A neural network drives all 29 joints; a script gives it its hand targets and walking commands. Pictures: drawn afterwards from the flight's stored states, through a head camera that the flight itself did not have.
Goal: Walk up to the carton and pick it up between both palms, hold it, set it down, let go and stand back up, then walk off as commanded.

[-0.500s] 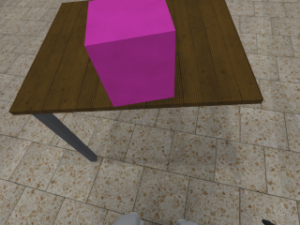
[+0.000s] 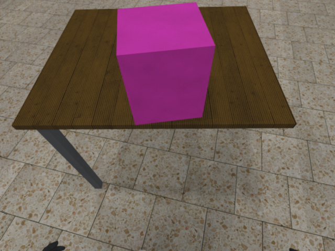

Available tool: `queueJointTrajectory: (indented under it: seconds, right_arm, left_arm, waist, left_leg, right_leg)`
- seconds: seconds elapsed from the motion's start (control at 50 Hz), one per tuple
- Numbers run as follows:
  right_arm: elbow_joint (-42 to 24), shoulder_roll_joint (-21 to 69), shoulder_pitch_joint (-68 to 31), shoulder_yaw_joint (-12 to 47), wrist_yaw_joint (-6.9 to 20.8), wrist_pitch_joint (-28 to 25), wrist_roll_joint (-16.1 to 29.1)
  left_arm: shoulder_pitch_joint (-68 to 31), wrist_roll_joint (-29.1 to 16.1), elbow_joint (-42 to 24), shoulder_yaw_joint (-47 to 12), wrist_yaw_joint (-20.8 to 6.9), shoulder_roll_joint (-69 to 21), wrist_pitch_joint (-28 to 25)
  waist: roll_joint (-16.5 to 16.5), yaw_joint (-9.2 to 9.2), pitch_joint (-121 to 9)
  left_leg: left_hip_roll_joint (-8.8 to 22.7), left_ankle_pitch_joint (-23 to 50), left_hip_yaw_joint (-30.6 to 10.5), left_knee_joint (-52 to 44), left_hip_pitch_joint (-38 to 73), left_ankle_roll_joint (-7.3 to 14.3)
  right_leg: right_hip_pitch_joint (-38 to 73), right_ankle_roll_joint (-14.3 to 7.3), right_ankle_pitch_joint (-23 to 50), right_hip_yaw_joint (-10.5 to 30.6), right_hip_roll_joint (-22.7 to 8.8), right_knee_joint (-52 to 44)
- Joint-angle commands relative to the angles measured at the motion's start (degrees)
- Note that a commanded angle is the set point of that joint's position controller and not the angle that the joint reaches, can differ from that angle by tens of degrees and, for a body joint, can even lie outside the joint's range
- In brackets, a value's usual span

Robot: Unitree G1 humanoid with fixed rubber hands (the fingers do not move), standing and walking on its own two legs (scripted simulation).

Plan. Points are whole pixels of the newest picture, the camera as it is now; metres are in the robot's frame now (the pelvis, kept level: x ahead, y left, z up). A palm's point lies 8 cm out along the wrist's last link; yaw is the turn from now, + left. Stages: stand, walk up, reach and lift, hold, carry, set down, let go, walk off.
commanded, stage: walk off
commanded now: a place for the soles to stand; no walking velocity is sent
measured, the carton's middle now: (163, 67) +0.60 +0.03 +0.07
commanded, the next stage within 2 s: stand in 0.30 s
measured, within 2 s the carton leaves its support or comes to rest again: neither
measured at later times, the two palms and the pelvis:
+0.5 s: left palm out of the picture +0.10 +0.31 -0.08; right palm out of the picture +0.10 -0.30 -0.11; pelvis +0.00 +0.01 +0.00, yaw +0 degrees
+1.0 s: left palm out of the picture +0.10 +0.34 -0.09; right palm out of the picture +0.08 -0.27 -0.10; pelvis -0.01 +0.03 +0.01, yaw +0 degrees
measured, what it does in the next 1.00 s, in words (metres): stands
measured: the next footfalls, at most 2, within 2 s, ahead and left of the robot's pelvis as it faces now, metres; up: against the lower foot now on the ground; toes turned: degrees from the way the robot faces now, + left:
none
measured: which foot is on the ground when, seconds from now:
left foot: down 0.00-1.00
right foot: down 0.00-1.00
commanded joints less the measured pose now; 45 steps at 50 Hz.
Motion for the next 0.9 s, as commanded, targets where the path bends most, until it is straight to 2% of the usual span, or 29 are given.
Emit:
queueJointTrajectory:
  seconds: [0.0,0.04,0.06,0.1,0.12,0.14,0.16,0.2,0.28,0.3,0.32,0.34,0.36,0.38,0.4,0.44,0.48,0.5,0.54,0.62,0.64,0.66,0.68,0.72,0.74,0.82,0.84,0.86,0.88]
  right_arm:
    - [-4.4,-12.39,-1.72,-2.59,-1.42,-1.69,-5.26]
    - [-4.38,-12.27,-1.58,-2.6,-1.44,-1.6,-4.94]
    - [-4.7,-12.05,-2.64,-2.59,-1.49,-1.61,-4.98]
    - [-4.51,-11.81,-1.9,-2.56,-1.57,-1.48,-4.89]
    - [-4.5,-11.71,-1.94,-2.57,-1.68,-1.45,-5.02]
    - [-4.37,-11.86,-2.06,-2.56,-1.62,-1.48,-4.93]
    - [-4.42,-11.9,-1.48,-2.6,-1.68,-1.48,-5.01]
    - [-4.65,-11.84,-1.7,-2.64,-1.65,-1.47,-4.98]
    - [-4.56,-12.07,-1.91,-2.77,-1.6,-1.37,-4.9]
    - [-3.69,-9.1,-1.38,-1.93,-1.03,-1.18,-3.91]
    - [-3.65,-8.75,-1.28,-1.83,-0.74,-1.44,-3.69]
    - [-3.32,-8.83,-0.93,-1.76,-0.54,-1.75,-4.04]
    - [-3.31,-10.14,-1.99,-2.1,-0.49,-1.73,-4.12]
    - [-2.85,-9.81,-1.38,-1.81,-0.41,-1.83,-3.89]
    - [-2.34,-10.21,-1.28,-1.87,-0.44,-1.91,-4.03]
    - [-2.12,-9.56,-1.33,-1.45,-0.63,-2.09,-4.26]
    - [-1.5,-10.19,-1.64,-1.44,-0.78,-2.12,-4.18]
    - [-1.91,-9.63,-2.46,-1.51,-0.55,-2.27,-4.04]
    - [-1.16,-9.85,-2.02,-1.24,-0.77,-2.52,-4.17]
    - [-0.48,-10.17,-2.44,-1.31,-0.51,-2.74,-4.25]
    - [-0.57,-10.2,-4.13,-1.19,-0.56,-2.69,-4.21]
    - [-0.28,-9.67,-3.11,-1.11,-0.55,-2.8,-3.92]
    - [0.46,-10.29,-2.29,-1.15,-0.76,-2.81,-4.41]
    - [-0.19,-9.78,-4.33,-1.16,-0.64,-3.03,-4.38]
    - [0.07,-9.79,-3.84,-1.1,-0.64,-2.96,-4.26]
    - [0.93,-10.0,-4.23,-1.14,-0.5,-2.92,-4.46]
    - [0.83,-9.39,-3.76,-0.83,-0.65,-3.05,-4.17]
    - [1.32,-10.26,-3.86,-1.05,-0.69,-3.01,-4.53]
    - [1.18,-9.93,-4.2,-0.97,-0.84,-3.1,-4.43]
  left_arm:
    - [2.1,1.0,0.84,3.18,0.51,13.0,-1.56]
    - [2.19,1.1,0.66,3.3,0.35,12.89,-1.58]
    - [2.97,1.16,0.66,3.27,0.41,13.32,-1.68]
    - [2.67,1.36,0.89,3.5,0.31,14.1,-1.7]
    - [2.53,1.53,0.52,3.48,0.41,13.91,-1.69]
    - [2.58,1.49,0.57,3.56,0.37,13.98,-1.72]
    - [2.62,1.58,0.36,3.58,0.33,14.19,-1.64]
    - [2.97,1.58,0.47,3.65,0.45,13.94,-1.67]
    - [3.47,1.53,0.33,3.55,0.58,13.83,-1.81]
    - [-0.84,0.18,1.18,2.98,0.72,12.94,-2.04]
    - [-2.55,0.33,0.74,2.88,0.72,12.91,-2.4]
    - [-3.34,0.36,1.43,2.93,0.58,12.97,-2.58]
    - [-2.03,0.07,1.83,2.5,0.6,12.13,-2.8]
    - [-3.1,-0.03,2.14,2.4,0.6,12.08,-2.96]
    - [-3.11,-0.03,2.8,2.36,0.69,12.23,-3.15]
    - [-2.97,-0.27,3.9,2.08,0.71,11.3,-3.15]
    - [-3.13,-0.27,5.11,1.82,0.56,11.63,-3.3]
    - [-4.24,-0.07,5.12,1.9,0.68,11.06,-3.33]
    - [-4.37,-0.3,5.55,1.9,0.53,10.94,-3.14]
    - [-4.55,-0.62,7.23,1.71,0.41,10.06,-3.16]
    - [-5.77,-0.3,7.55,1.42,0.41,10.09,-3.09]
    - [-5.63,-0.1,7.84,1.54,0.43,10.54,-3.12]
    - [-5.83,-0.33,7.79,1.65,0.43,10.63,-3.09]
    - [-5.86,-0.27,9.04,1.51,0.32,10.2,-2.96]
    - [-5.98,-0.11,9.1,1.49,0.34,10.18,-2.84]
    - [-6.79,-0.17,10.25,1.21,0.11,10.42,-2.78]
    - [-8.09,-0.25,10.12,1.33,0.09,9.76,-2.74]
    - [-7.89,-0.15,10.51,1.19,0.03,9.82,-2.76]
    - [-7.63,-0.15,10.91,1.21,0.0,9.95,-2.74]
  waist:
    - [-0.21,-1.29,-17.31]
    - [-1.06,-1.13,-17.78]
    - [-1.38,-0.44,-17.78]
    - [-2.52,-0.95,-18.29]
    - [-1.87,-0.94,-18.52]
    - [-3.33,-0.89,-17.82]
    - [-3.48,-1.28,-17.11]
    - [-2.45,-0.95,-17.74]
    - [-3.52,-0.83,-18.18]
    - [-1.12,-2.18,-18.41]
    - [-2.68,-2.87,-17.11]
    - [-1.14,-3.09,-17.71]
    - [-0.11,-2.04,-17.73]
    - [0.93,-2.54,-17.56]
    - [-1.37,-2.55,-18.43]
    - [-0.01,-2.26,-18.76]
    - [-0.67,-2.18,-18.42]
    - [1.0,-2.29,-19.74]
    - [-0.11,-1.91,-18.88]
    - [1.01,-1.77,-20.08]
    - [2.18,-1.6,-17.93]
    - [2.04,-1.92,-19.82]
    - [0.57,-1.88,-19.92]
    - [2.36,-1.36,-18.39]
    - [0.86,-1.74,-19.46]
    - [2.67,-1.88,-19.18]
    - [1.15,-1.89,-18.72]
    - [1.26,-1.53,-18.03]
    - [0.94,-2.1,-19.1]
  left_leg:
    - [7.42,16.76,-4.99,-0.41,6.61,6.81]
    - [6.74,16.7,-4.04,-0.24,6.68,6.44]
    - [6.28,16.86,-3.27,0.85,5.43,6.13]
    - [4.33,15.37,-0.93,2.46,5.03,5.22]
    - [4.36,13.61,-1.21,1.88,4.84,5.19]
    - [3.93,12.59,-1.09,3.24,4.11,5.28]
    - [3.71,12.33,-0.55,3.03,4.77,5.04]
    - [4.5,13.67,-1.7,2.38,4.69,5.64]
    - [4.31,14.51,-1.61,2.94,4.82,5.71]
    - [3.02,6.23,-0.21,-0.36,4.77,3.38]
    - [3.65,5.27,-0.5,-1.8,5.28,2.8]
    - [3.99,6.31,-1.21,-3.2,7.59,3.03]
    - [4.45,8.68,-2.28,-3.19,8.02,3.33]
    - [4.78,10.25,-2.85,-3.53,7.99,3.54]
    - [5.31,12.11,-3.26,-4.1,8.1,3.61]
    - [5.43,14.0,-4.03,-4.56,8.76,3.93]
    - [5.54,14.86,-3.99,-4.73,8.59,3.87]
    - [5.62,15.39,-3.49,-4.37,9.07,3.89]
    - [6.31,16.78,-4.81,-5.74,8.29,4.21]
    - [6.87,19.02,-5.15,-6.24,9.11,4.09]
    - [6.83,18.97,-5.03,-6.33,8.05,3.8]
    - [6.5,18.46,-4.96,-6.68,9.21,3.52]
    - [7.21,19.08,-5.83,-7.21,8.47,4.09]
    - [7.09,17.57,-5.63,-7.41,7.71,4.09]
    - [7.02,17.06,-5.53,-7.27,7.88,4.08]
    - [7.13,15.66,-5.81,-8.71,8.39,3.72]
    - [7.19,14.6,-5.97,-9.21,8.0,3.59]
    - [7.25,15.06,-6.31,-9.27,7.67,3.8]
    - [7.72,15.26,-6.28,-9.62,8.15,4.06]
  right_leg:
    - [1.08,-2.28,15.11,8.58,-8.35,-6.25]
    - [2.39,-2.51,15.0,8.7,-8.56,-7.49]
    - [3.08,-2.94,15.92,10.02,-9.03,-8.18]
    - [4.63,-3.79,18.26,11.6,-10.45,-9.18]
    - [4.07,-4.14,18.05,12.01,-10.86,-8.59]
    - [4.16,-4.55,18.74,12.87,-11.16,-9.36]
    - [3.32,-4.36,19.14,12.83,-11.5,-9.44]
    - [3.49,-4.34,19.11,11.62,-10.69,-7.84]
    - [4.57,-3.39,20.87,11.91,-11.06,-8.6]
    - [5.19,-2.95,17.23,13.25,-12.08,-11.25]
    - [3.75,-2.27,14.21,13.61,-12.0,-12.06]
    - [2.93,-1.83,10.72,12.65,-11.44,-12.32]
    - [2.71,-1.11,10.3,12.78,-11.21,-12.46]
    - [3.22,-0.77,11.05,12.33,-10.76,-12.65]
    - [4.19,-0.43,13.32,11.19,-10.37,-12.15]
    - [4.75,-0.09,12.93,10.79,-9.66,-12.07]
    - [5.23,-0.27,13.95,10.13,-9.76,-11.82]
    - [5.87,-0.15,14.15,9.92,-9.43,-11.36]
    - [6.34,0.17,14.28,8.64,-8.55,-10.92]
    - [7.11,0.39,15.34,7.75,-8.28,-10.87]
    - [6.67,0.19,15.68,7.59,-8.4,-11.58]
    - [7.7,-0.08,17.01,7.82,-8.87,-11.47]
    - [8.44,0.51,16.91,7.26,-8.21,-10.86]
    - [7.41,0.48,15.48,6.87,-7.89,-11.57]
    - [8.09,0.54,15.62,6.7,-8.02,-11.94]
    - [7.23,0.49,13.86,7.23,-8.22,-12.99]
    - [7.34,0.5,12.64,6.93,-8.05,-13.03]
    - [7.35,0.51,12.81,6.91,-7.99,-13.53]
    - [7.88,0.81,12.79,6.66,-7.84,-13.54]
